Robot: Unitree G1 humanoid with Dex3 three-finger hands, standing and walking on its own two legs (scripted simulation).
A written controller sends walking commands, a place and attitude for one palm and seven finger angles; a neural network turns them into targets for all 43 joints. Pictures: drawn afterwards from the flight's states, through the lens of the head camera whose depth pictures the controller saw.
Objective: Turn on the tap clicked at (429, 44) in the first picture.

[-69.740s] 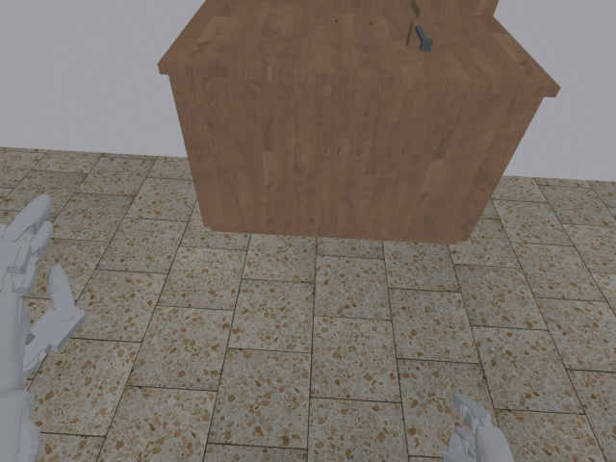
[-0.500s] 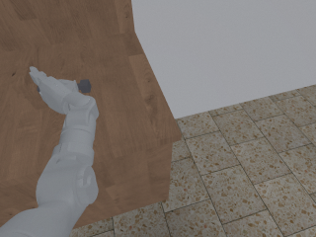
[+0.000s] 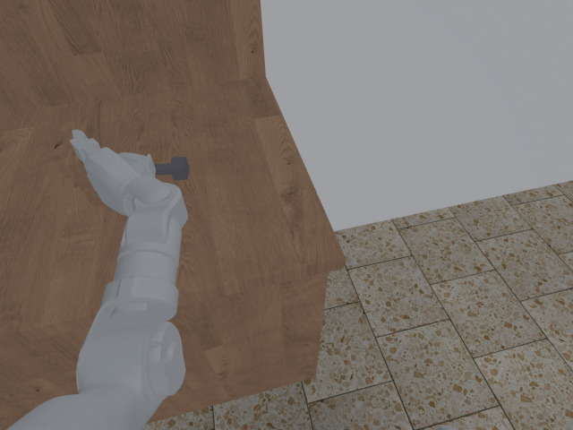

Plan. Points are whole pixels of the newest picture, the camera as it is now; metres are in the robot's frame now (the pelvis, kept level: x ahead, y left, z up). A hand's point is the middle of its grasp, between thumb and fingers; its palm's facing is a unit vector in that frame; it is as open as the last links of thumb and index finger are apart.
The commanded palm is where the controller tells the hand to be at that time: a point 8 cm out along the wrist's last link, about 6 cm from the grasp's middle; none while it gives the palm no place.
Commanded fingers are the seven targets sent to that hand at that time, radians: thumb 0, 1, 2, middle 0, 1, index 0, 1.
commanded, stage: lift the hand up off the lever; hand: left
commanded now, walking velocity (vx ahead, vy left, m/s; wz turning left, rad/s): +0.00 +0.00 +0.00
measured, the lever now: (179, 168) +0.51 +0.20 +0.09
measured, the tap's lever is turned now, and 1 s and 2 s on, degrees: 79 79 79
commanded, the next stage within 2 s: draw the hand back beside the body in 0.38 s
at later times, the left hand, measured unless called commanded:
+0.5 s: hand (143, 162) +0.43 +0.22 +0.17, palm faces +0.80 -0.60 -0.09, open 7.8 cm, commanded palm +0.38 +0.24 +0.17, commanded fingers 0.00 0.90 0.90 -0.15 -0.16 -0.15 -0.16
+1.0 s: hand (95, 231) +0.31 +0.23 +0.17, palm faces +0.36 -0.91 -0.21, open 7.7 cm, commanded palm +0.27 +0.26 +0.17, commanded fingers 0.00 0.90 0.90 -0.18 -0.23 -0.18 -0.23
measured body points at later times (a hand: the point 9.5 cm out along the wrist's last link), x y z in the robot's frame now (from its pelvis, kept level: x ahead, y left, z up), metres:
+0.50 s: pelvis +0.00 +0.00 +0.00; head +0.01 -0.01 +0.45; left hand +0.39 +0.24 +0.17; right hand +0.11 -0.24 -0.13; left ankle -0.03 +0.13 -0.74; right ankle -0.01 -0.08 -0.74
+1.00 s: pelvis -0.03 +0.01 +0.01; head -0.04 -0.02 +0.46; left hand +0.28 +0.28 +0.18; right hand +0.13 -0.24 -0.10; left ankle -0.03 +0.13 -0.74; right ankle -0.01 -0.08 -0.74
